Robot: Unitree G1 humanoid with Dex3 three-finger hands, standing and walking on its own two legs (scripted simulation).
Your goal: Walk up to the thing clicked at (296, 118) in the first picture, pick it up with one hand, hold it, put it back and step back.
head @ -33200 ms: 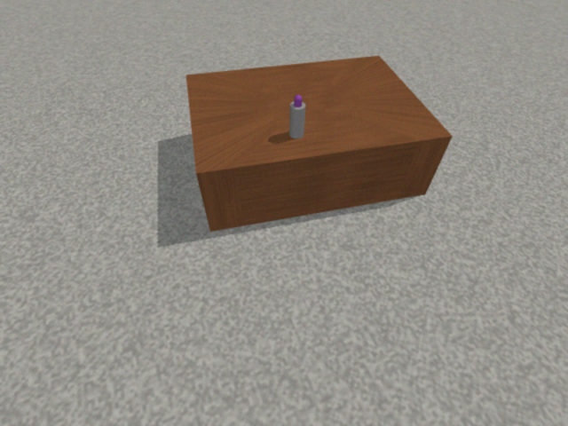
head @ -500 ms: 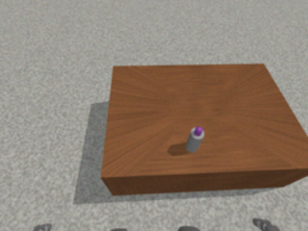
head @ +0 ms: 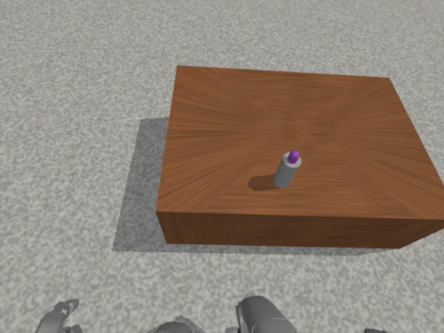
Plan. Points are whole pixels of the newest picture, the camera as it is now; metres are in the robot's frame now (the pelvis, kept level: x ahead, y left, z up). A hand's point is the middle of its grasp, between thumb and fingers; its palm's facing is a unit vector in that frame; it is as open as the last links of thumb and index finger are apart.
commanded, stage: step back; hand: right
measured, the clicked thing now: (288, 167) +0.62 -0.24 -0.31
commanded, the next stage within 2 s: none
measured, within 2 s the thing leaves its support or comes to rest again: neither
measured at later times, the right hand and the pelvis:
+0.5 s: hand out of the picture -0.07 -0.28 -0.15, palm faces +0.03 +0.93 -0.37, open 7.3 cm; pelvis -0.14 -0.01 +0.00, yaw -4 degrees
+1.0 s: hand out of the picture -0.22 -0.27 -0.14, palm faces +0.04 +0.91 -0.41, open 7.3 cm; pelvis -0.32 +0.01 -0.01, yaw -6 degrees
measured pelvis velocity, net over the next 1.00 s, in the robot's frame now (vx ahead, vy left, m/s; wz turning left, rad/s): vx -0.32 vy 0.01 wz -0.11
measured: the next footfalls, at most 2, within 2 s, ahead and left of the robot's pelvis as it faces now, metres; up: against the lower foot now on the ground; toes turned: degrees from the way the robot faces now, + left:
right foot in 0.28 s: -0.06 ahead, -0.13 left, +0.00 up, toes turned -2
left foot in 0.62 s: -0.16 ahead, +0.12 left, +0.00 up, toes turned -4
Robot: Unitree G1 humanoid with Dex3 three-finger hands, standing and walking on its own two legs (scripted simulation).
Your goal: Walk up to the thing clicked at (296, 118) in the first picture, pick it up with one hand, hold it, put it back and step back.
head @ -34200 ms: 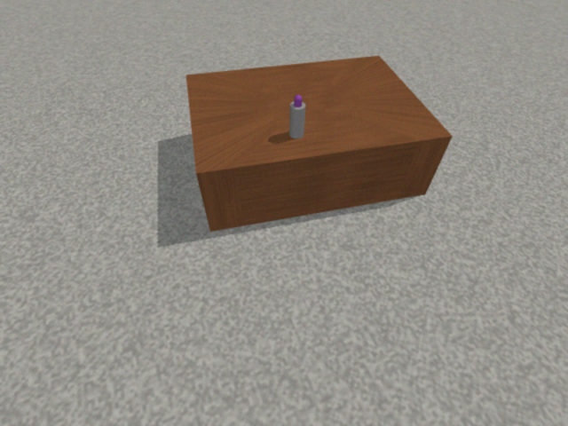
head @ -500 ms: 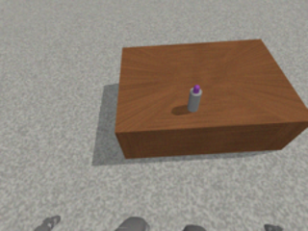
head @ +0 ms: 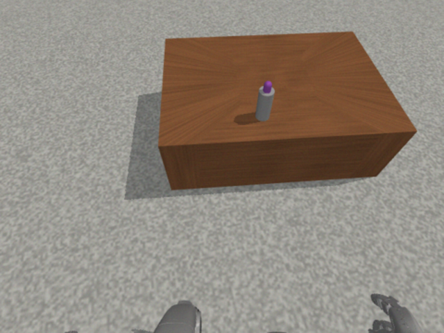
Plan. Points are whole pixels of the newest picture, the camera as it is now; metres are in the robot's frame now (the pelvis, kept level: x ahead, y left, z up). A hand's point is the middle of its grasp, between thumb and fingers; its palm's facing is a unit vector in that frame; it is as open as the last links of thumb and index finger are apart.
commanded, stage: step back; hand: right
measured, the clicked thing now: (265, 100) +0.97 -0.15 -0.30
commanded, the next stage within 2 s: stand in 1.52 s
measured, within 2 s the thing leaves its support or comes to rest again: neither
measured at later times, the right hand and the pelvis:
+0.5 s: hand out of the picture -0.06 -0.27 -0.13, palm faces -0.09 +0.90 -0.42, open 7.3 cm; pelvis -0.17 -0.01 +0.01, yaw +1 degrees
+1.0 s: hand out of the picture -0.14 -0.27 -0.12, palm faces -0.07 +0.92 -0.39, open 7.3 cm; pelvis -0.19 -0.01 +0.02, yaw +3 degrees
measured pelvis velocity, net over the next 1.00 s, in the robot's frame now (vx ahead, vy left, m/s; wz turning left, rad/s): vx -0.19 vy -0.01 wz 0.04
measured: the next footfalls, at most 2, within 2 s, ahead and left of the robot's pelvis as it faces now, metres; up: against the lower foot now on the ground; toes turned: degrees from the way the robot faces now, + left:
left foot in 0.26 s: -0.06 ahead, +0.12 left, +0.00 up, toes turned +2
right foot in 0.56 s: -0.18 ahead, -0.15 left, +0.00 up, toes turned +2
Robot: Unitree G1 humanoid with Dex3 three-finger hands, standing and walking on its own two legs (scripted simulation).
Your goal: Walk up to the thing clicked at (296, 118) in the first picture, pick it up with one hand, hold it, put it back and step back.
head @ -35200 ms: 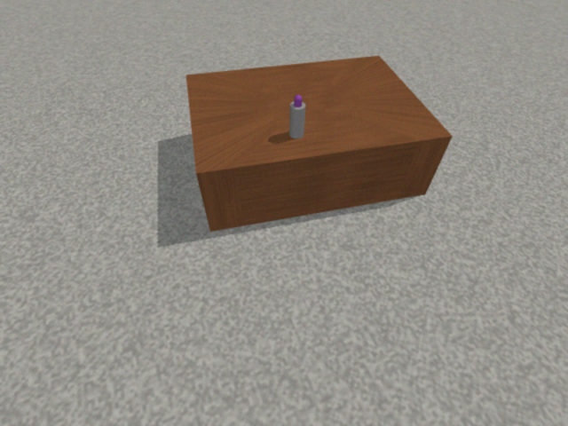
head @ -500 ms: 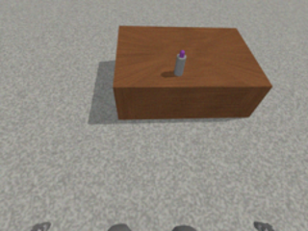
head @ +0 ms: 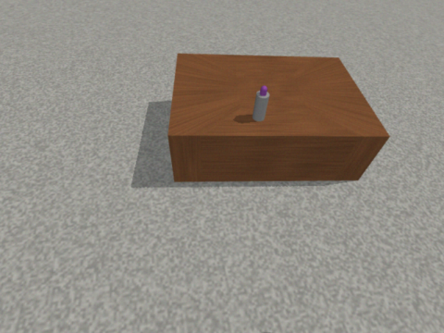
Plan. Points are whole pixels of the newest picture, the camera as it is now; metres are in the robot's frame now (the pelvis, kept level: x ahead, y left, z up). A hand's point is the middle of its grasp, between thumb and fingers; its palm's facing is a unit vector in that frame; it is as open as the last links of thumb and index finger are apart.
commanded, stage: step back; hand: right
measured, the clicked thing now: (261, 102) +1.15 -0.19 -0.31
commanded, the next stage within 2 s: stand in 0.52 s
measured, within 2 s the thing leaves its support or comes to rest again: neither
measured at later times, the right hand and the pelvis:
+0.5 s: hand out of the picture +0.13 -0.27 -0.15, palm faces -0.07 +0.93 -0.35, open 7.3 cm; pelvis +0.04 -0.02 +0.00, yaw +2 degrees
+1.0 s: hand out of the picture +0.15 -0.26 -0.14, palm faces -0.05 +0.94 -0.33, open 7.3 cm; pelvis +0.05 -0.02 +0.02, yaw +1 degrees
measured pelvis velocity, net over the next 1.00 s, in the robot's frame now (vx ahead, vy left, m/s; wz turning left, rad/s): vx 0.05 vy -0.02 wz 0.02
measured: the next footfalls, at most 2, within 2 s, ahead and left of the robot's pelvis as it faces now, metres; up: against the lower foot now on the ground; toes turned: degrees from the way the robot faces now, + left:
right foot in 0.16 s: +0.11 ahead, -0.15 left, +0.00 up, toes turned -1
